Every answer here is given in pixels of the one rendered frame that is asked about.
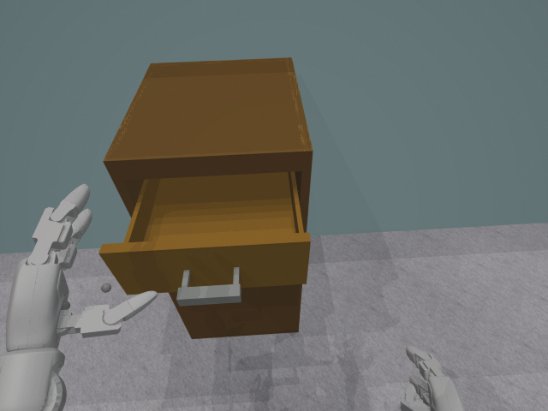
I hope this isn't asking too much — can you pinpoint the drawer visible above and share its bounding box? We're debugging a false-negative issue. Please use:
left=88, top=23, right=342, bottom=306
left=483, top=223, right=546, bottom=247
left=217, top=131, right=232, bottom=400
left=98, top=172, right=311, bottom=295

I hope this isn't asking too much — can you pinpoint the right robot hand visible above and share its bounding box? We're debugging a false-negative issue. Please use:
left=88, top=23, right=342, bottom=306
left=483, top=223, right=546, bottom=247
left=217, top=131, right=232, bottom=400
left=400, top=346, right=466, bottom=411

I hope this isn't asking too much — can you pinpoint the left robot hand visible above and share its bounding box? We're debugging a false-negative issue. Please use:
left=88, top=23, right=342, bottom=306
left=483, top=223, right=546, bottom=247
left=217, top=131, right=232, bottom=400
left=6, top=184, right=158, bottom=352

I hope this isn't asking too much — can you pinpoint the cabinet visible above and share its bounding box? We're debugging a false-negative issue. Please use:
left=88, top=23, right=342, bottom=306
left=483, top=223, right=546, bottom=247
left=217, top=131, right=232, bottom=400
left=103, top=57, right=313, bottom=339

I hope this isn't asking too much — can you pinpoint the handle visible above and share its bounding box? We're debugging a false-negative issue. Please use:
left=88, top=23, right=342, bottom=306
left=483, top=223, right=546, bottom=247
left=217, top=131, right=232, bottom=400
left=176, top=267, right=241, bottom=307

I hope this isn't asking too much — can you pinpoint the robot left forearm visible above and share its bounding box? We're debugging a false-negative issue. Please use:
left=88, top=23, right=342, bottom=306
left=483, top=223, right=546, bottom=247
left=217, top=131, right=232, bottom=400
left=0, top=348, right=67, bottom=411

